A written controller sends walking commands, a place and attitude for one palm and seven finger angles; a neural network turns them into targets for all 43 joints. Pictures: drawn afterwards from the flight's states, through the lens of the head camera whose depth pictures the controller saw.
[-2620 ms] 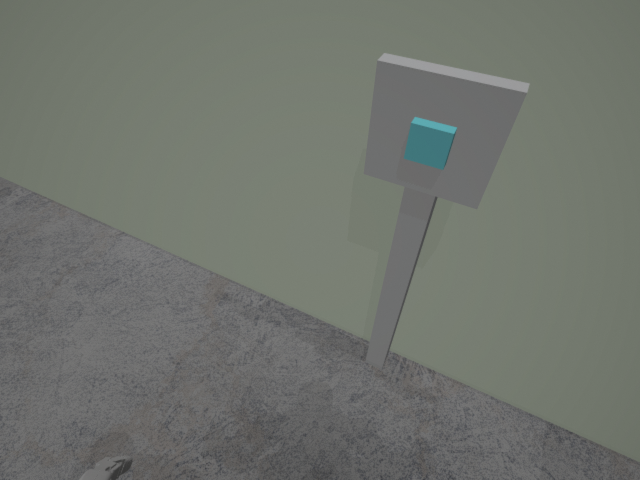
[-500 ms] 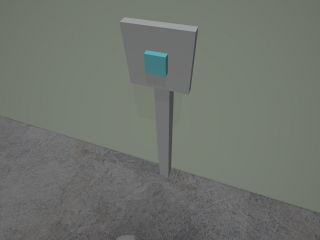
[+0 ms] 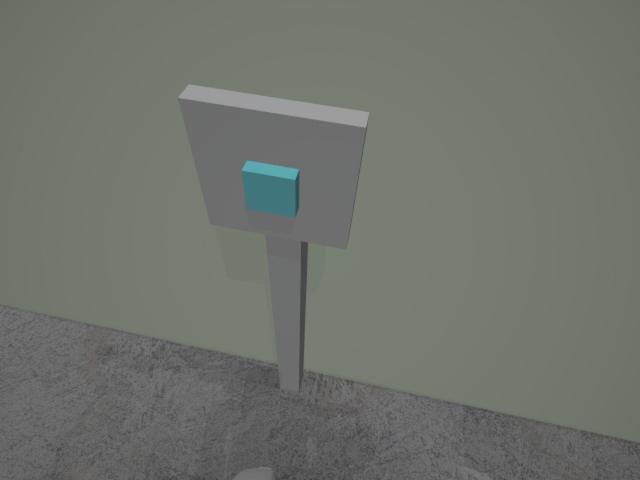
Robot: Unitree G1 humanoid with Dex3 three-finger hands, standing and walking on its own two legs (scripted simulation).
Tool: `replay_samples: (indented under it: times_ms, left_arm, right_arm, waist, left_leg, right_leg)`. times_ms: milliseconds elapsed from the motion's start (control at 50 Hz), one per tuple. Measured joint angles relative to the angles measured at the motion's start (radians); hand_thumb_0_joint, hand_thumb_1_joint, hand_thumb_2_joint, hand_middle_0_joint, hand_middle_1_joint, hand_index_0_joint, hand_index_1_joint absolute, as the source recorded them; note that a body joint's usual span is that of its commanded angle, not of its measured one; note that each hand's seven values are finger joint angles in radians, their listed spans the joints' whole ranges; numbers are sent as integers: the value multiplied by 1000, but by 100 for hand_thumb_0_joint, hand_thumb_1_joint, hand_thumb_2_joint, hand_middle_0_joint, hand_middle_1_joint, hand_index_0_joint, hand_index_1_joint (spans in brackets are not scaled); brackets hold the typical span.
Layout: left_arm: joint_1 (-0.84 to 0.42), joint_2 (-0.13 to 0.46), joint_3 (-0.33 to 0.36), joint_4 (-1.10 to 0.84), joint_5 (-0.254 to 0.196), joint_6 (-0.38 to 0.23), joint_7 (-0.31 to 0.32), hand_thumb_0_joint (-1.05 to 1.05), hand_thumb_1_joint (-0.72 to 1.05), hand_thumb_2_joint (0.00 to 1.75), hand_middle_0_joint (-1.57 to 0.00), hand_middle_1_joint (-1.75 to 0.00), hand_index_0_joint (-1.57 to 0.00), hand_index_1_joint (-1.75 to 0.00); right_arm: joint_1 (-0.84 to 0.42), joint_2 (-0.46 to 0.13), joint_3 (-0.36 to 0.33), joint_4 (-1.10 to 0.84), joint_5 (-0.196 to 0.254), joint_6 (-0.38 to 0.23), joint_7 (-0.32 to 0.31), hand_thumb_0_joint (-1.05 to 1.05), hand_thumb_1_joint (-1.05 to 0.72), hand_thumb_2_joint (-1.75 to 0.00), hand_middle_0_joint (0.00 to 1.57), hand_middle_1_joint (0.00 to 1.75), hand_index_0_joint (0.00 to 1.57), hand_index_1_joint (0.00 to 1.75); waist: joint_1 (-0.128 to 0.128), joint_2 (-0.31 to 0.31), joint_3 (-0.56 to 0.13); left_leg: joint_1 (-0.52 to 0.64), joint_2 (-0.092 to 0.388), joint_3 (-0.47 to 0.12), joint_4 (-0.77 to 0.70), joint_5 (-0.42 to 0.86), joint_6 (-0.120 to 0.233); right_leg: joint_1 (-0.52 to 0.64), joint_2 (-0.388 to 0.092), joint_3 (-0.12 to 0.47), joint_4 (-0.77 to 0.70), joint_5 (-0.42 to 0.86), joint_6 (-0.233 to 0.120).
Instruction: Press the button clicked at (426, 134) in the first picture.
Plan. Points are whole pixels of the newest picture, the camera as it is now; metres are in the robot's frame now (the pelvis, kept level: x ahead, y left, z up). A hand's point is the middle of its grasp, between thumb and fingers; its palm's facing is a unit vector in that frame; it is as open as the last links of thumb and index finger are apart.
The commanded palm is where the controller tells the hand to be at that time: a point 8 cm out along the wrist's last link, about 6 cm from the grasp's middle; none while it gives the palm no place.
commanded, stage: shuffle to correct the standing spot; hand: left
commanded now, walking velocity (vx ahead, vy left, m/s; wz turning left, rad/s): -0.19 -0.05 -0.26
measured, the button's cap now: (272, 188) +0.43 +0.12 +0.13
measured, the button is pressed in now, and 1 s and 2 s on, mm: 0 0 0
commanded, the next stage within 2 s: come to a stop and stand still in 0.48 s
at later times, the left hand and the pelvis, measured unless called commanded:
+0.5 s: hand out of the picture +0.07 +0.21 -0.17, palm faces -0.11 -0.98 -0.19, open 7.4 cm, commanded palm none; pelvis -0.04 +0.03 +0.01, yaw -7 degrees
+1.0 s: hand out of the picture -0.17 +0.13 -0.15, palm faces +0.06 -0.98 -0.21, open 7.4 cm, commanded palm none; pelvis -0.14 -0.03 +0.02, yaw -4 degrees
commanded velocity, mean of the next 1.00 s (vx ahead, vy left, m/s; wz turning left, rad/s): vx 0.02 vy -0.01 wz -0.02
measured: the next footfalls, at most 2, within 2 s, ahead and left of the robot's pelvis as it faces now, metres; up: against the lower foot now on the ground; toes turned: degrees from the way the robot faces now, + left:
left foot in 0.02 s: +0.09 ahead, +0.10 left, +0.00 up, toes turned +3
right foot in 0.68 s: -0.12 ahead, -0.13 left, +0.00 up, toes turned -9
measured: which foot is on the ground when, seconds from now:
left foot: up 0.00-0.00, down 0.02-0.68, up 0.70-1.00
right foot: down 0.00-0.04, up 0.06-0.66, down 0.68-1.00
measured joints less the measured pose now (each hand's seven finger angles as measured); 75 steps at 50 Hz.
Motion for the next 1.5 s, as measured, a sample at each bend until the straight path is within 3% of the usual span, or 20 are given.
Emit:
replay_samples:
  times_ms: [20,40,100,160,260,380,500,600,660,720,740,820,900,1080,1160,1220,1260,1320,1400,1500]
  left_arm:
    - [1,5,2,-2,-3,6,2,1,91,90,-21,-30,-20,-30]
    - [-5,13,6,-1,-8,12,3,1,91,90,-21,-30,-20,-30]
    - [-46,43,18,-11,-15,27,13,1,91,90,-21,-30,-20,-30]
    - [-97,76,37,-37,-7,41,12,1,91,90,-20,-30,-20,-30]
    - [-172,121,54,-80,-3,57,3,1,91,90,-20,-30,-19,-30]
    - [-214,129,52,-82,-1,80,-1,1,91,90,-20,-30,-19,-29]
    - [-222,96,34,-66,-2,102,-13,1,91,90,-20,-30,-19,-29]
    - [-211,56,18,-63,-5,111,-29,1,91,90,-20,-30,-19,-30]
    - [-177,39,14,-67,-9,96,-31,1,91,90,-20,-30,-20,-30]
    - [-126,14,0,-44,2,77,-14,0,91,90,-20,-30,-20,-30]
    - [-104,6,-5,-31,1,75,-9,1,91,90,-20,-30,-20,-30]
    - [-25,-13,-10,24,-9,46,-2,1,91,90,-20,-30,-20,-30]
    - [16,-31,-15,47,-11,4,-2,1,91,90,-20,-30,-20,-30]
    - [93,-73,-16,88,1,-28,4,1,91,90,-21,-30,-20,-30]
    - [121,-72,-17,120,9,-21,-2,1,91,90,-21,-30,-20,-30]
    - [132,-65,-16,141,6,-9,-4,1,91,90,-21,-30,-20,-30]
    - [140,-65,-18,150,1,0,-6,1,91,90,-21,-30,-20,-30]
    - [115,-36,-15,157,3,28,-6,1,91,90,-20,-30,-20,-30]
    - [43,4,1,132,9,40,-14,1,91,90,-20,-30,-20,-30]
    - [-69,42,21,67,4,46,-20,1,91,90,-20,-30,-19,-30]
  right_arm:
    - [0,3,2,-6,1,-5,-3,1,-90,-90,20,30,20,30]
    - [-2,9,3,-9,0,-12,-6,0,-90,-90,20,30,20,30]
    - [-2,22,14,-22,4,-18,-13,0,-90,-89,20,30,20,30]
    - [20,23,19,-27,-4,-16,-23,0,-90,-89,20,30,21,30]
    - [64,-3,3,-2,-6,-10,-34,-1,-92,-89,21,30,21,30]
    - [123,-21,-9,32,-12,-1,-33,0,-91,-89,20,30,21,30]
    - [163,-21,-18,54,-17,9,-26,0,-91,-89,20,30,20,30]
    - [175,-34,-36,72,-25,23,-13,0,-90,-89,21,30,21,30]
    - [186,-47,-51,81,-27,35,-4,0,-90,-89,21,30,21,30]
    - [205,-63,-63,96,-23,63,0,0,-90,-89,20,30,20,30]
    - [217,-67,-65,102,-25,71,4,0,-90,-89,20,30,20,30]
    - [260,-70,-66,114,-31,66,25,0,-91,-90,20,30,20,30]
    - [302,-67,-64,117,-37,46,34,0,-91,-90,20,30,20,30]
    - [258,-55,-53,118,-34,50,38,1,-91,-90,20,30,20,30]
    - [199,-43,-45,95,-21,34,36,1,-91,-90,20,30,20,30]
    - [158,-34,-36,82,-12,7,22,1,-92,-90,20,30,20,30]
    - [142,-36,-26,74,-9,-21,12,0,-92,-90,20,30,20,30]
    - [120,-1,-21,75,-13,-32,-9,0,-94,-90,20,30,20,30]
    - [126,12,-9,81,-17,-38,-30,-1,-96,-89,20,30,21,30]
    - [145,15,-2,110,-19,-28,-41,-1,-94,-89,20,30,21,30]
  waist:
    - [-3,-3,3]
    - [-8,-13,8]
    - [-8,-44,40]
    - [-26,-47,65]
    - [-48,-52,76]
    - [-77,-51,51]
    - [-105,-35,27]
    - [-118,6,14]
    - [-113,23,-9]
    - [-104,48,-35]
    - [-98,51,-52]
    - [-85,41,-103]
    - [-71,45,-110]
    - [-6,34,-82]
    - [12,14,-68]
    - [19,2,-62]
    - [12,14,-66]
    - [-7,-40,-64]
    - [-38,-70,-55]
    - [-54,-71,-18]
  left_leg:
    - [37,-5,8,-69,71,11]
    - [58,-10,21,-95,60,46]
    - [85,-8,71,-97,4,109]
    - [114,4,86,-145,25,116]
    - [129,11,97,-213,74,126]
    - [118,23,103,-236,108,128]
    - [93,36,110,-253,158,117]
    - [59,53,110,-280,222,95]
    - [29,55,111,-291,251,71]
    - [-61,30,40,-96,-14,25]
    - [-87,12,14,-2,-35,21]
    - [-120,-21,-6,302,46,5]
    - [-73,-12,4,374,97,-9]
    - [-18,23,3,253,25,-15]
    - [36,28,14,69,-31,0]
    - [117,22,27,-118,4,13]
    - [173,29,21,-217,18,25]
    - [177,8,44,-185,-7,47]
    - [223,-1,50,-258,22,53]
    - [245,1,53,-284,25,53]
  right_leg:
    - [-10,1,8,38,-23,8]
    - [-37,-1,15,104,-42,17]
    - [-188,-12,4,472,-189,55]
    - [-306,-29,-18,706,-183,84]
    - [-402,-70,1,806,-61,112]
    - [-376,-87,13,758,-26,126]
    - [-289,-92,-21,618,-59,116]
    - [-184,-97,-78,369,-111,77]
    - [-83,-98,-114,128,-60,43]
    - [-64,-97,-136,46,39,35]
    - [-57,-100,-140,31,47,31]
    - [-26,-110,-138,-64,104,24]
    - [-20,-110,-154,-106,136,15]
    - [-39,-141,-168,-123,155,28]
    - [-40,-165,-159,-110,146,52]
    - [-53,-173,-150,-61,114,78]
    - [-87,-161,-148,24,64,92]
    - [-163,-167,-118,205,-63,77]
    - [-262,-152,-116,394,-28,83]
    - [-324,-136,-104,472,-15,97]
